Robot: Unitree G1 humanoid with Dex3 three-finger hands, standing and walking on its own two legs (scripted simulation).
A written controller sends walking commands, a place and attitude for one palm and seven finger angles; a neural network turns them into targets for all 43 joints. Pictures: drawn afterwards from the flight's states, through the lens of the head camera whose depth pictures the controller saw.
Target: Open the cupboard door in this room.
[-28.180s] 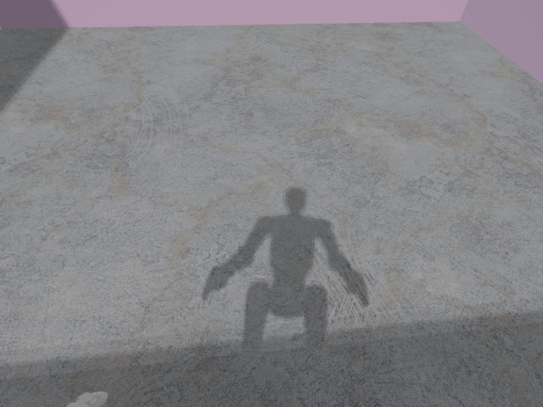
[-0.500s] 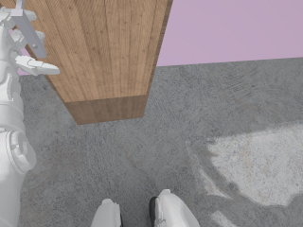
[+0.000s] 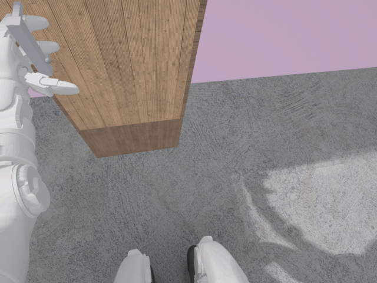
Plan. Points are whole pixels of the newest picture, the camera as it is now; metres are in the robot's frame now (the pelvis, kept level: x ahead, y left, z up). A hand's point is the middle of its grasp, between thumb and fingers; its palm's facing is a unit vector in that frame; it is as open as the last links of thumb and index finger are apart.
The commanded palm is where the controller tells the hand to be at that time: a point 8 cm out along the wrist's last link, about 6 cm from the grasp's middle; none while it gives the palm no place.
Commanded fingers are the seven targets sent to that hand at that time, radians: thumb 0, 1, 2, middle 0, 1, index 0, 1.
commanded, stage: slide the fingers in behind the handle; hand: left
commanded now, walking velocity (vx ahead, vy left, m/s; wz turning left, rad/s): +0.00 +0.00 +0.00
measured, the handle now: (33, 41) +0.58 +0.24 +0.08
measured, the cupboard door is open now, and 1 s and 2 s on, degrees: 0 0 50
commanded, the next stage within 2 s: close the thumb around the handle in 0.06 s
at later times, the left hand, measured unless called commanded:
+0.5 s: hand (45, 59) +0.54 +0.22 +0.08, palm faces +0.07 -1.00 -0.02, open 10.4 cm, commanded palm +0.52 +0.25 +0.07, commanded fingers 0.00 0.51 0.73 -0.37 -1.31 -0.37 -1.31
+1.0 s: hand (48, 60) +0.54 +0.21 +0.07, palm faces +0.08 -1.00 -0.02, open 5.5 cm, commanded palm +0.52 +0.25 +0.07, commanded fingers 0.00 0.90 0.90 -0.40 -1.35 -0.40 -1.35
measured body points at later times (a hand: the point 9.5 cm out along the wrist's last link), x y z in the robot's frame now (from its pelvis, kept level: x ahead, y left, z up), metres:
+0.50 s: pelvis +0.00 +0.00 +0.00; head +0.16 +0.03 +0.42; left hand +0.53 +0.27 +0.08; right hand -0.02 -0.26 -0.10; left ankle -0.01 +0.09 -0.67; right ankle +0.03 -0.12 -0.67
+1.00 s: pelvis +0.00 +0.01 +0.00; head +0.16 +0.04 +0.42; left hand +0.53 +0.27 +0.08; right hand -0.03 -0.25 -0.10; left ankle -0.01 +0.09 -0.67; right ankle +0.03 -0.12 -0.67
